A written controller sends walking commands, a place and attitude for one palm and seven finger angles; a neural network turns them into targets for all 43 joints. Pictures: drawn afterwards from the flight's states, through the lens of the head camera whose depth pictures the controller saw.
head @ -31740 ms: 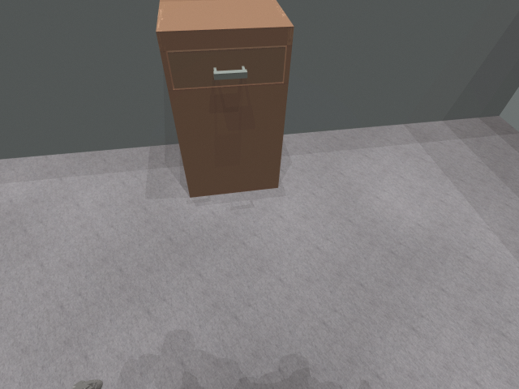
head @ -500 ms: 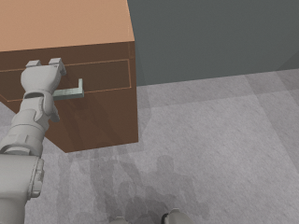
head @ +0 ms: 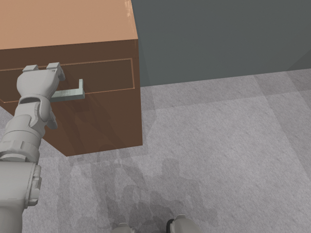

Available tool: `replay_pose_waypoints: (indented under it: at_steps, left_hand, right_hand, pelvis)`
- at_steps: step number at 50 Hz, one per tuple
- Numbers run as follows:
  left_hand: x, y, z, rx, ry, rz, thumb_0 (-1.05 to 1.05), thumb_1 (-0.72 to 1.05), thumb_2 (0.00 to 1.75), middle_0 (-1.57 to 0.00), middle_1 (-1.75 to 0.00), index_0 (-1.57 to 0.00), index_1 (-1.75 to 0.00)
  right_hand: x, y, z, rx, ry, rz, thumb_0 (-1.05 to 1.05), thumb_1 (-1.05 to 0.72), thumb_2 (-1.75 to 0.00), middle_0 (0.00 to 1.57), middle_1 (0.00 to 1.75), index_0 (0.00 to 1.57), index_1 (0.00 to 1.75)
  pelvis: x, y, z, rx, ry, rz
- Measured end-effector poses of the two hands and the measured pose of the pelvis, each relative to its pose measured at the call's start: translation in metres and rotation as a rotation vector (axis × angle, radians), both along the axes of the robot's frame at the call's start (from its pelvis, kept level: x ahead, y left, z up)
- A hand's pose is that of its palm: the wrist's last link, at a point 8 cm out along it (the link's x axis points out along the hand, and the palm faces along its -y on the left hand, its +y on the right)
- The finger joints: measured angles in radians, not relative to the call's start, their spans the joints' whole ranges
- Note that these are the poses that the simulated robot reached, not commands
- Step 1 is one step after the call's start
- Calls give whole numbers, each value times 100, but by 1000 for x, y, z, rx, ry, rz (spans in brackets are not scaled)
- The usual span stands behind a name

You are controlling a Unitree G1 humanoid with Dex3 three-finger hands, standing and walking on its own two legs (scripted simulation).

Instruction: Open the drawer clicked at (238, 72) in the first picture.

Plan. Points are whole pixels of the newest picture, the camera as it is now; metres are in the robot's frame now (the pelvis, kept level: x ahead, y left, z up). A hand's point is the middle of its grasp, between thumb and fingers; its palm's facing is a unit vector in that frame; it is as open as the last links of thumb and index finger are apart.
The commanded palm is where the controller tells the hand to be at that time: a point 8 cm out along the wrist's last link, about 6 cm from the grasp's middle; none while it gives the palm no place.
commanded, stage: lower the fingers behind the handle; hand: left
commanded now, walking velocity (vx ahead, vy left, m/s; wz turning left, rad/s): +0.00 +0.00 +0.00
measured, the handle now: (63, 89) +0.53 +0.26 -0.03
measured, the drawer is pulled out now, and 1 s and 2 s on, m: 0.00 0.00 0.00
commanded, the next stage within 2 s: lift the hand off the handle in 1.40 s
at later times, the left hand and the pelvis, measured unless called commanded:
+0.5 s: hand (55, 103) +0.47 +0.27 -0.02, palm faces -0.08 -0.02 -1.00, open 13.9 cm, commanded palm +0.46 +0.26 +0.03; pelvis -0.01 +0.01 -0.02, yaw +0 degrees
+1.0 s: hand (56, 103) +0.48 +0.27 -0.02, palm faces -0.05 +0.03 -1.00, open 13.9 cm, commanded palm +0.47 +0.26 +0.00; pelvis -0.03 +0.00 -0.04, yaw +0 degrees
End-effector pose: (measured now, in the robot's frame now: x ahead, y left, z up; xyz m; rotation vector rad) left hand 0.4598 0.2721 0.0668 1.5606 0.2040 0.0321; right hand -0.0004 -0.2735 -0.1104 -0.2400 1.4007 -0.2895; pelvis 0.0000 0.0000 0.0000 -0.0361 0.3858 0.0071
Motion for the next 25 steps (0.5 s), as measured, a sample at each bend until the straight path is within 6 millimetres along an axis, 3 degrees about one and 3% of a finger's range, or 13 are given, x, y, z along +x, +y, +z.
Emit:
replay_pose_waypoints:
  at_steps: [25]
  left_hand:
    - [-3, -4, -30, -6, -27, -5, 0, -49, 30, -32, -120, -32, -120]
  right_hand:
    - [-14, 12, -17, 16, 28, 6, 0, -91, -89, 21, 30, 21, 30]
  pelvis:
    - [-9, 6, -16, -10, 39, 0]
